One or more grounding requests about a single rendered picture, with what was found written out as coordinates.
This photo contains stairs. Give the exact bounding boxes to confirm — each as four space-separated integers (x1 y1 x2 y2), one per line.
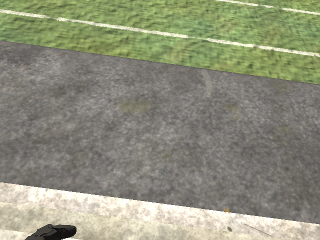
0 182 320 240

